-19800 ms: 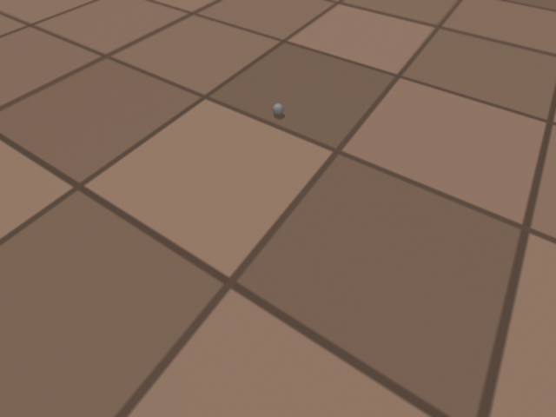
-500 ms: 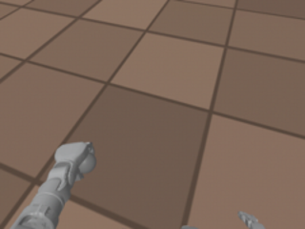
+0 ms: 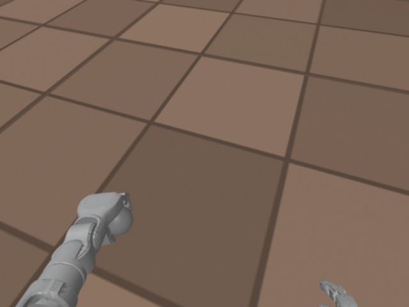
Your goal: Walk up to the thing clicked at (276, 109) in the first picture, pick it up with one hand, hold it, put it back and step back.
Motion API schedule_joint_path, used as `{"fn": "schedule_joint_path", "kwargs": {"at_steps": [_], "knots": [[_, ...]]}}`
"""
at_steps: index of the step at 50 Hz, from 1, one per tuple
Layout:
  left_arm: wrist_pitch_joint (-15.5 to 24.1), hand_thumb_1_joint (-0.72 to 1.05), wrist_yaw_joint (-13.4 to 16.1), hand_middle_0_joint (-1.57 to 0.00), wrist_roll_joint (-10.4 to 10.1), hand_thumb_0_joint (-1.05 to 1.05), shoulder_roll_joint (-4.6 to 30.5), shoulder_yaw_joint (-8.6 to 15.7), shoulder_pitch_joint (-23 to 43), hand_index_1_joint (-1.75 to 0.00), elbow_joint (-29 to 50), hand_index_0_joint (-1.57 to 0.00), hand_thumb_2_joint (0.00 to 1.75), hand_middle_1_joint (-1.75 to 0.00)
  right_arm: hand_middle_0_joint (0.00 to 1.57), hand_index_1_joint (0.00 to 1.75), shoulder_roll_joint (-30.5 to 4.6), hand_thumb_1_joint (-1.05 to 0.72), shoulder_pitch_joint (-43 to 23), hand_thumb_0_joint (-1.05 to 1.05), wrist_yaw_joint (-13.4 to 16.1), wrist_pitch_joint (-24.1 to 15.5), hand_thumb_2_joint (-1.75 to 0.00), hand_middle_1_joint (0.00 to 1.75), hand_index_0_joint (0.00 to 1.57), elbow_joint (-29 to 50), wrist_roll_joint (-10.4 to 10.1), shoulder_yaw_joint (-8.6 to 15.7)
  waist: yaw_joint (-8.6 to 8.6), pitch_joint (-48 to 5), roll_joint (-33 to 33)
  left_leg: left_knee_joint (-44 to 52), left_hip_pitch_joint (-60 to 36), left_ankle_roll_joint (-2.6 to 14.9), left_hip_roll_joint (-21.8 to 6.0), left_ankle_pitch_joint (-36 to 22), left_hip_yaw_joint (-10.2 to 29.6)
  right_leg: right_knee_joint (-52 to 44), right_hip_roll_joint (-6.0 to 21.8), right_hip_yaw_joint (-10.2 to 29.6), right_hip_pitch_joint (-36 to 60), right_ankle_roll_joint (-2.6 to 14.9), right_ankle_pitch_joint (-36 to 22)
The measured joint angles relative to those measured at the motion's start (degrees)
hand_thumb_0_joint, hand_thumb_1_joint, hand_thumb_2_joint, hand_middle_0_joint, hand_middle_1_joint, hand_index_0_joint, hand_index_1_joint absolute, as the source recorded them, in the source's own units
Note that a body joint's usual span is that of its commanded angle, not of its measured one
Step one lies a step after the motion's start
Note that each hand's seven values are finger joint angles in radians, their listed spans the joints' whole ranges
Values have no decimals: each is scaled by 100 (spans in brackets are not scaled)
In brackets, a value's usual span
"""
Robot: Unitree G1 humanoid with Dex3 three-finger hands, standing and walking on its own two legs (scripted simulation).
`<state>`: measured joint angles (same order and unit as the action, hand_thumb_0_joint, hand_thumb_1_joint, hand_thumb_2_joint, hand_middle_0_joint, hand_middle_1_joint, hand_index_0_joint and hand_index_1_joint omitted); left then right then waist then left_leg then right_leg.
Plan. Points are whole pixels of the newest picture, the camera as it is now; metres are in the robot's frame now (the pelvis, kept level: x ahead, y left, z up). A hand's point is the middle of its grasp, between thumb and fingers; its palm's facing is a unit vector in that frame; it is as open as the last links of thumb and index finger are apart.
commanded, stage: hold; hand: left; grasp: from above
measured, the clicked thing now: (118, 220) +0.32 +0.21 -0.07
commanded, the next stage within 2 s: crouch in 1.24 s
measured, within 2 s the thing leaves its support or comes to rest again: neither
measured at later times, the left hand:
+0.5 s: hand (105, 235) +0.27 +0.22 -0.04, palm faces -0.46 -0.06 -0.89, open 9.1 cm
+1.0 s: hand (104, 236) +0.26 +0.22 -0.03, palm faces -0.46 -0.06 -0.89, open 9.1 cm
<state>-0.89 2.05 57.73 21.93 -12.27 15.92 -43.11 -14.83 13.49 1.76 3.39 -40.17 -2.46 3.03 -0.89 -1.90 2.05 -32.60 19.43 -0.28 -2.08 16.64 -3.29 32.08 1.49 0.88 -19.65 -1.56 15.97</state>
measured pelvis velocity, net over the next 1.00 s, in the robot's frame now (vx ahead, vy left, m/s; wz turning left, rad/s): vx -0.02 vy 0.00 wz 0.00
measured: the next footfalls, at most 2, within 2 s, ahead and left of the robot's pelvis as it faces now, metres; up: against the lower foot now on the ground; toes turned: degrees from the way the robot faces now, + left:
none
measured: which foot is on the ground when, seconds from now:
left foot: down 0.00-1.00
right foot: down 0.00-1.00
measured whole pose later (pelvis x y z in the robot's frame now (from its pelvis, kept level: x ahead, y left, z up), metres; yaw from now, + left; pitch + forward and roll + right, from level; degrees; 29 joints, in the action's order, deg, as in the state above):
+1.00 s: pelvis -0.02 +0.00 +0.01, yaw +0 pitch +0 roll +0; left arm -0.5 -2.3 56.9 22.4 -13.5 13.2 -35.5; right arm -14.2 9.6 3.2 3.5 -39.4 -3.2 1.1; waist 0.9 0.5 2.7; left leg -27.0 14.3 -0.3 -1.7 12.5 -3.4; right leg 27.7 1.7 1.0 -15.1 -1.4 12.4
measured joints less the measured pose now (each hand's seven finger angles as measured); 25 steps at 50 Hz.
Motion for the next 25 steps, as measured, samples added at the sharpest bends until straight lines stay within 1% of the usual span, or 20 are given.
{"fn": "schedule_joint_path", "kwargs": {"at_steps": [11, 16, 25], "knots": [[14, 18, -139, -75, -42, 4, -7, -36, -104, -73, 218, -59, 59, -92, 20, 30, 5, -91, -113, 1, 37, 29, -90, 30, 20, 39, -19, -49, 50, 82, 36, 206, -180, -5, 11, -165, -2, -150, 4, 0, 155, 12, -133], [21, 18, -192, -75, -22, 4, -8, -58, -128, -74, 286, -58, 60, -94, 20, 30, 5, -91, -176, 1, 56, 38, -90, 30, 20, 42, -26, -69, 70, 104, 31, 277, -248, -7, 16, -229, 0, -201, 6, -2, 215, 16, -185], [25, 18, -279, -74, -70, 4, 21, -68, -174, -76, 445, -58, 59, -97, 20, 30, 1, -91, -268, 1, 86, 32, -90, 30, 20, 89, -46, -105, 93, 163, 42, 377, -356, -4, 22, -320, -2, -301, 8, 0, 323, 17, -276]]}}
